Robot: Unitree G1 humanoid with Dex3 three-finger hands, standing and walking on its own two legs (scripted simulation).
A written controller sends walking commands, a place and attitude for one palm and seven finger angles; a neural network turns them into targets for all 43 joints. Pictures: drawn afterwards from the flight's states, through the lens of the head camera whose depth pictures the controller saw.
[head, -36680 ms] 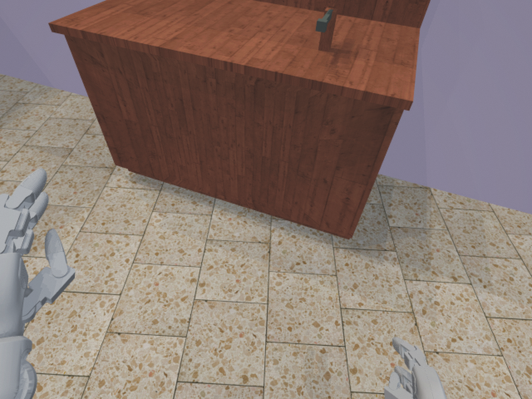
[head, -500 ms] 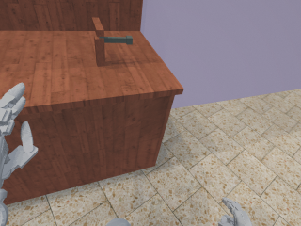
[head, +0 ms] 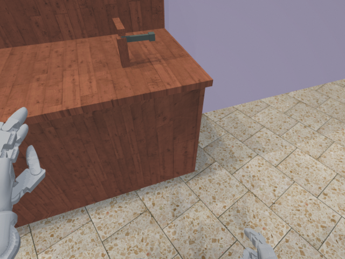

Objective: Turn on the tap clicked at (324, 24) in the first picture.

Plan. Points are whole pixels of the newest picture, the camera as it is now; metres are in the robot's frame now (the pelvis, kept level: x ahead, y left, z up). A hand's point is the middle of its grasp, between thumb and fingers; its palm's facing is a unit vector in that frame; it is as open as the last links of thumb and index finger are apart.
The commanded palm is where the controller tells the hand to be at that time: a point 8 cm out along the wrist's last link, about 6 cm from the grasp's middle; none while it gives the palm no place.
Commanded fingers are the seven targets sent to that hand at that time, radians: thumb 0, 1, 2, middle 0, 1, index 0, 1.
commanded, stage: stop stepping back and stand still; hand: left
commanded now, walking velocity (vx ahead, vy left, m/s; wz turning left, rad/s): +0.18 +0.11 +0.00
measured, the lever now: (151, 36) +0.91 +0.15 +0.14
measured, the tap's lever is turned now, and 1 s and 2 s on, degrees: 86 86 86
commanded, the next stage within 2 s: stand and check the lever's angle in 1.48 s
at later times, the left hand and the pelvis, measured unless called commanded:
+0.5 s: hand (46, 167) +0.24 +0.26 +0.16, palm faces +0.40 -0.84 -0.37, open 7.4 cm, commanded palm +0.18 +0.30 +0.18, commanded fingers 0.00 0.90 0.90 -0.20 -0.30 -0.20 -0.30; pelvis +0.03 +0.02 +0.00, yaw +2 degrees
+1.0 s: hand (20, 172) +0.22 +0.29 +0.16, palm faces +0.39 -0.85 -0.35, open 7.4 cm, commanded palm +0.17 +0.34 +0.18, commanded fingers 0.00 0.90 0.90 -0.20 -0.30 -0.20 -0.30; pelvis +0.01 +0.05 +0.00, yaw +1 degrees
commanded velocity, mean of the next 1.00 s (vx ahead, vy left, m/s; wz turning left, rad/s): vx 0.03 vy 0.02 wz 0.00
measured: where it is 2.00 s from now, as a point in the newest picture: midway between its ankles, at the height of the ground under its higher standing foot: outside the picture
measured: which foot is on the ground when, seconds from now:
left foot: up 0.00-0.24, down 0.26-1.00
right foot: down 0.00-1.00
